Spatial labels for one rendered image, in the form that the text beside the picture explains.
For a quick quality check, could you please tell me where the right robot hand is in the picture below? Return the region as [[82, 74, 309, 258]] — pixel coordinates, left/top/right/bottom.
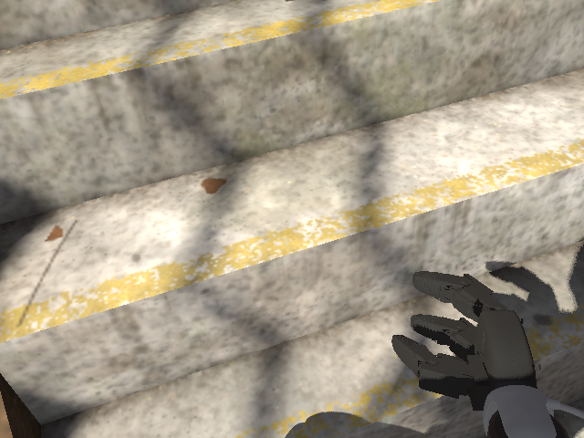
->
[[391, 271, 541, 411]]

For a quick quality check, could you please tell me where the right robot forearm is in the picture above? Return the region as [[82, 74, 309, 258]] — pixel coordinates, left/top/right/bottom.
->
[[483, 385, 569, 438]]

